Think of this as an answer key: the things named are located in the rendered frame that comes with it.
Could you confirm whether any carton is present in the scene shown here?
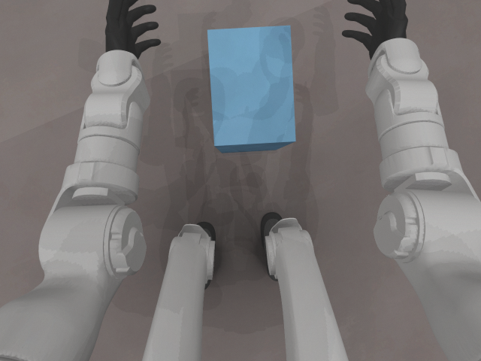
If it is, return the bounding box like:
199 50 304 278
207 26 296 153

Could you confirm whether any robot left shin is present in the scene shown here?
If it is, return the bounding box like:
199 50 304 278
168 224 209 257

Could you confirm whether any robot shin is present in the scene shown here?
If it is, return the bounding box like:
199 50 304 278
168 224 209 257
271 218 314 251

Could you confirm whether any left robot upper arm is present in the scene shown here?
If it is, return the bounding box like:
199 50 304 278
0 205 147 361

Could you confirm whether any right robot upper arm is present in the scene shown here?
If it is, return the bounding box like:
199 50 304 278
374 189 481 361

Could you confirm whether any right robot hand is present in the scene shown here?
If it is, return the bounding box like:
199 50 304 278
342 0 408 59

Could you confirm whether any right robot forearm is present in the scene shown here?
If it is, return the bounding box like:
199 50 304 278
365 38 481 204

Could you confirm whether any robot right shin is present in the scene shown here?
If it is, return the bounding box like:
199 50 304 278
271 218 314 251

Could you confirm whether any left robot hand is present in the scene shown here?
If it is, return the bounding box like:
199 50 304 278
105 0 161 59

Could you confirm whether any left robot forearm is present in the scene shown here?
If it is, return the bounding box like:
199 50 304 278
38 50 150 268

